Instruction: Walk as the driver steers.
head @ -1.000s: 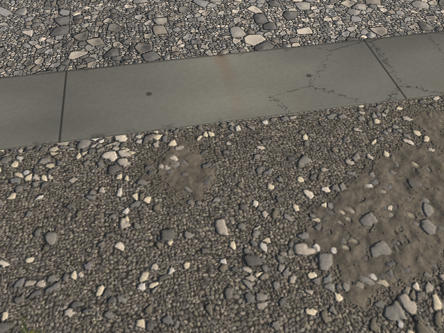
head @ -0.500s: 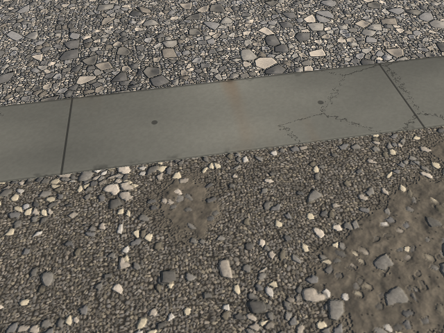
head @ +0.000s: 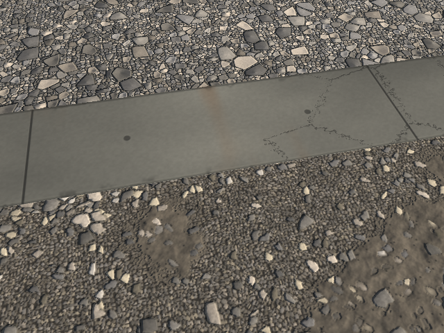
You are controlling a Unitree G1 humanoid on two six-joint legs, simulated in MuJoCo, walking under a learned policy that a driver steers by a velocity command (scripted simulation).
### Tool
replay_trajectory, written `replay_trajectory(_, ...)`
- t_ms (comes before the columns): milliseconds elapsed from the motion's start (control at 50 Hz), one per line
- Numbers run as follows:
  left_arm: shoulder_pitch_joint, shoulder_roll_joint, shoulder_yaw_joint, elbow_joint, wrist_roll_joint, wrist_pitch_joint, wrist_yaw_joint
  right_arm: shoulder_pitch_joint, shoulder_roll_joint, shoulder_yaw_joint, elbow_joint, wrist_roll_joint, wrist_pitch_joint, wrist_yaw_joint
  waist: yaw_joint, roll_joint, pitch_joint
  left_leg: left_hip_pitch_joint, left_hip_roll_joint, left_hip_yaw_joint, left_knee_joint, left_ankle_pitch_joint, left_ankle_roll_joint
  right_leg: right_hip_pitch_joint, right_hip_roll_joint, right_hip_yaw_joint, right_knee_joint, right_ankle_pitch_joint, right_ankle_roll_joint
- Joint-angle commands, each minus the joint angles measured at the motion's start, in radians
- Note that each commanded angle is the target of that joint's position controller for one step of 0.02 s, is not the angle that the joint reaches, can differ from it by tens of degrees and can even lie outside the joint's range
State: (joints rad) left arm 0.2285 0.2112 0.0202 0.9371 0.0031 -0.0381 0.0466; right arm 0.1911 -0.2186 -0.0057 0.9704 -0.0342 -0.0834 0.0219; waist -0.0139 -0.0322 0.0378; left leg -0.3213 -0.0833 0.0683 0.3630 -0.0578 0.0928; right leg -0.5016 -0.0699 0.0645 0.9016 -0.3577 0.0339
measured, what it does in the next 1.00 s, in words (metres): walks ahead: right foot, then left foot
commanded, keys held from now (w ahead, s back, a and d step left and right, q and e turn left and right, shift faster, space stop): w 1.00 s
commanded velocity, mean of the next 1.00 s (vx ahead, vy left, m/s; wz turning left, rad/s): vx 0.40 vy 0.00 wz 0.00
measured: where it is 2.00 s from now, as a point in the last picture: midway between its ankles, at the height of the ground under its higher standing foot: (207, 196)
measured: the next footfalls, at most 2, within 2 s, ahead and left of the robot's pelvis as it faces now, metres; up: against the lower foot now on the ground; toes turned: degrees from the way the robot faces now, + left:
right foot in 0.18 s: +0.08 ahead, -0.13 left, +0.00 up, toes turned -1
left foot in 0.66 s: +0.36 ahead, +0.14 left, +0.00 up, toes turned +4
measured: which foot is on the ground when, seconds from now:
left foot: down 0.00-0.18, up 0.20-0.64, down 0.66-1.00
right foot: up 0.00-0.16, down 0.18-0.68, up 0.70-1.00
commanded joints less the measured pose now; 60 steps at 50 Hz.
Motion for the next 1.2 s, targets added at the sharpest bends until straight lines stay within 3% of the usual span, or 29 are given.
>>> replay_trajectory(20, 0.168, 0.055, 0.013, 0.018, 0.003, 0.033, 0.007, -0.043, -0.163, -0.037, -0.057, 0.017, 0.001, -0.020, 0.044, 0.131, -0.144, -0.109, 0.270, -0.193, -0.182, -0.126, 0.172, 0.262, 0.009, -0.040, -0.126, 0.076, -0.001)
replay_trajectory(60, 0.110, 0.102, 0.028, -0.005, -0.002, 0.030, 0.001, -0.028, -0.220, -0.059, -0.058, 0.043, 0.019, -0.033, 0.030, 0.166, -0.094, -0.110, 0.315, -0.301, -0.242, -0.436, 0.166, 0.205, 0.026, -0.070, -0.127, 0.046, -0.022)
replay_trajectory(100, 0.077, 0.098, 0.033, -0.008, -0.003, 0.012, -0.006, -0.023, -0.202, -0.059, -0.060, 0.058, 0.026, -0.044, 0.035, 0.140, -0.054, -0.092, 0.337, -0.350, -0.250, -0.534, 0.150, 0.187, 0.024, -0.078, -0.206, 0.018, -0.058)
replay_trajectory(160, 0.172, 0.056, 0.037, 0.052, 0.000, -0.011, -0.013, -0.040, -0.163, -0.052, -0.069, 0.078, 0.031, -0.050, 0.093, 0.076, -0.041, -0.153, 0.259, -0.283, -0.152, -0.568, 0.084, 0.359, 0.049, -0.099, -0.450, 0.015, -0.123)
replay_trajectory(180, 0.250, 0.082, 0.044, 0.075, 0.005, -0.018, -0.012, -0.080, -0.113, -0.039, -0.091, 0.076, 0.029, -0.047, 0.113, -0.028, -0.027, -0.250, 0.186, -0.205, 0.036, -0.506, 0.040, 0.434, -0.064, 0.061, -0.578, -0.091, -0.168)
replay_trajectory(200, 0.303, 0.166, 0.066, 0.089, -0.004, -0.022, -0.010, -0.091, -0.054, -0.029, -0.113, 0.073, 0.015, -0.040, 0.103, -0.224, -0.012, -0.448, 0.047, -0.022, 0.317, -0.406, -0.015, 0.525, -0.237, 0.344, -0.736, -0.295, -0.249)
replay_trajectory(220, 0.291, 0.209, 0.078, 0.083, 0.010, -0.038, -0.016, -0.114, -0.100, -0.040, -0.127, 0.060, -0.001, -0.036, 0.101, -0.242, 0.044, -0.553, 0.067, -0.087, 0.459, -0.386, 0.002, 0.482, -0.333, 0.526, -0.811, -0.377, -0.307)
replay_trajectory(240, 0.216, 0.154, 0.065, 0.055, 0.012, -0.060, -0.017, -0.092, -0.139, -0.052, -0.114, 0.063, -0.008, -0.028, 0.056, -0.153, 0.055, -0.577, 0.106, -0.148, 0.527, -0.287, 0.008, 0.477, -0.303, 0.481, -0.805, -0.309, -0.281)
replay_trajectory(260, 0.166, 0.127, 0.059, 0.040, 0.002, -0.073, -0.023, -0.058, -0.146, -0.058, -0.088, 0.059, -0.008, -0.024, 0.027, -0.111, 0.035, -0.576, 0.118, -0.155, 0.548, -0.215, 0.004, 0.495, -0.258, 0.393, -0.796, -0.201, -0.239)
replay_trajectory(300, 0.151, 0.112, 0.055, 0.031, -0.013, -0.078, -0.031, -0.064, -0.135, -0.063, -0.071, 0.044, -0.008, -0.023, 0.022, -0.062, 0.004, -0.553, 0.143, -0.137, 0.558, -0.115, -0.017, 0.508, -0.212, 0.264, -0.799, -0.030, -0.197)
replay_trajectory(340, 0.209, 0.092, 0.048, 0.052, -0.007, -0.077, -0.035, -0.088, -0.101, -0.061, -0.069, 0.043, -0.004, -0.020, 0.033, -0.058, -0.014, -0.517, 0.147, -0.104, 0.560, -0.032, -0.040, 0.495, -0.174, 0.170, -0.797, 0.113, -0.192)
replay_trajectory(440, 0.271, 0.122, 0.049, 0.067, -0.004, -0.068, -0.028, -0.226, -0.065, -0.049, -0.113, 0.053, -0.001, -0.016, 0.080, -0.083, 0.024, -0.446, 0.150, -0.064, 0.376, 0.073, -0.074, 0.460, -0.145, 0.070, -0.811, 0.218, -0.195)
replay_trajectory(540, 0.319, 0.145, 0.058, 0.089, -0.015, -0.059, -0.027, -0.324, -0.066, -0.038, -0.146, 0.066, -0.009, 0.004, 0.115, -0.100, 0.075, -0.361, 0.136, -0.032, 0.224, 0.047, -0.068, 0.488, -0.170, 0.036, -0.781, 0.252, -0.201)
replay_trajectory(600, 0.307, 0.159, 0.069, 0.100, -0.026, -0.049, -0.025, -0.313, -0.088, -0.041, -0.160, 0.067, -0.017, 0.017, 0.083, -0.117, 0.085, -0.283, 0.129, -0.030, 0.161, -0.042, -0.028, 0.524, -0.209, 0.040, -0.728, 0.322, -0.190)
replay_trajectory(640, 0.259, 0.167, 0.073, 0.091, -0.027, -0.042, -0.024, -0.152, -0.135, -0.069, -0.118, 0.063, -0.021, 0.015, -0.015, -0.120, 0.000, -0.040, 0.078, 0.007, 0.131, -0.066, 0.008, 0.499, -0.185, -0.003, -0.560, 0.624, -0.163)
replay_trajectory(660, 0.236, 0.148, 0.066, 0.079, -0.021, -0.041, -0.025, 0.036, -0.188, -0.099, -0.059, 0.067, -0.021, 0.008, -0.097, -0.085, -0.117, 0.214, 0.082, -0.010, 0.134, -0.051, 0.041, 0.415, -0.132, -0.051, -0.352, 0.722, -0.133)
replay_trajectory(680, 0.225, 0.108, 0.048, 0.041, 0.002, -0.045, -0.027, 0.237, -0.281, -0.123, -0.020, 0.054, -0.016, -0.005, -0.157, 0.092, -0.292, 0.543, 0.308, -0.278, 0.140, -0.070, 0.107, 0.173, -0.060, -0.107, 0.016, 0.425, -0.091)
replay_trajectory(700, 0.322, -0.029, 0.014, 0.036, -0.012, -0.071, -0.037, 0.273, -0.313, -0.122, -0.006, 0.046, -0.011, 0.006, -0.093, 0.372, -0.420, 0.774, 0.494, -0.740, -0.040, -0.292, 0.245, -0.163, 0.113, -0.040, 0.314, -0.195, -0.048)
replay_trajectory(720, 0.254, 0.079, 0.040, 0.043, -0.038, -0.094, -0.039, 0.212, -0.218, -0.096, -0.016, 0.047, -0.016, 0.009, -0.104, 0.252, -0.326, 0.678, 0.462, -0.739, -0.089, -0.323, 0.206, -0.260, 0.059, 0.066, 0.450, -0.182, -0.070)
replay_trajectory(740, 0.171, 0.125, 0.053, 0.015, -0.050, -0.105, -0.040, 0.118, -0.165, -0.080, -0.037, 0.050, -0.020, 0.010, -0.078, 0.197, -0.203, 0.542, 0.432, -0.578, -0.089, -0.230, 0.163, -0.301, 0.008, 0.038, 0.462, -0.086, -0.093)
replay_trajectory(760, 0.132, 0.125, 0.056, 0.010, -0.042, -0.102, -0.031, 0.031, -0.133, -0.069, -0.057, 0.047, -0.022, 0.014, -0.038, 0.101, -0.145, 0.392, 0.391, -0.456, -0.110, -0.110, 0.138, -0.241, -0.043, 0.012, 0.422, 0.015, -0.095)
replay_trajectory(780, 0.114, 0.113, 0.065, 0.006, -0.029, -0.094, -0.023, -0.007, -0.105, -0.062, -0.060, 0.039, -0.024, 0.020, -0.012, 0.085, -0.095, 0.282, 0.349, -0.367, -0.138, -0.040, 0.128, -0.198, -0.069, 0.004, 0.368, 0.074, -0.094)
replay_trajectory(820, 0.145, 0.070, 0.067, 0.006, -0.027, -0.070, -0.020, 0.009, -0.073, -0.053, -0.035, 0.029, -0.026, 0.018, 0.026, 0.123, -0.074, 0.191, 0.300, -0.274, -0.183, 0.034, 0.121, -0.117, -0.092, 0.001, 0.308, 0.125, -0.098)
replay_trajectory(860, 0.113, 0.063, 0.070, -0.013, -0.026, -0.055, -0.021, 0.044, -0.097, -0.055, -0.013, 0.031, -0.030, 0.007, 0.040, 0.112, -0.036, 0.159, 0.297, -0.229, -0.209, 0.120, 0.133, -0.147, -0.097, -0.012, 0.250, 0.155, -0.086)
replay_trajectory(940, -0.058, 0.068, 0.067, -0.079, -0.010, -0.052, -0.030, 0.112, -0.131, -0.058, 0.008, 0.031, -0.022, -0.018, 0.014, 0.077, 0.009, 0.193, 0.297, -0.186, -0.233, 0.192, 0.132, -0.253, -0.094, -0.022, 0.025, 0.324, -0.054)
replay_trajectory(1020, -0.216, 0.051, 0.050, -0.123, -0.017, -0.058, -0.050, 0.178, -0.150, -0.059, 0.022, 0.042, -0.018, -0.026, -0.032, 0.077, 0.041, 0.215, 0.270, -0.132, -0.255, 0.153, 0.102, -0.193, -0.044, -0.069, -0.219, 0.466, -0.060)
replay_trajectory(1100, -0.332, 0.059, 0.039, -0.169, -0.026, -0.065, -0.074, 0.258, -0.158, -0.064, 0.056, 0.050, -0.003, -0.030, -0.065, 0.075, 0.074, 0.362, 0.318, -0.135, -0.210, 0.153, 0.101, -0.227, -0.021, -0.072, -0.333, 0.427, -0.078)
replay_trajectory(1160, -0.328, 0.086, 0.044, -0.186, -0.029, -0.072, -0.091, 0.252, -0.175, -0.074, 0.061, 0.051, 0.010, -0.034, -0.032, 0.096, 0.048, 0.440, 0.349, -0.131, -0.126, 0.313, 0.081, -0.155, 0.008, -0.087, -0.381, 0.322, -0.114)
replay_trajectory(1200, -0.154, 0.146, 0.074, -0.142, -0.025, -0.074, -0.088, 0.210, -0.188, -0.078, 0.051, 0.048, 0.019, -0.034, 0.070, 0.128, -0.067, 0.422, 0.313, -0.094, 0.076, 0.632, 0.052, 0.121, 0.077, -0.138, -0.400, 0.294, -0.155)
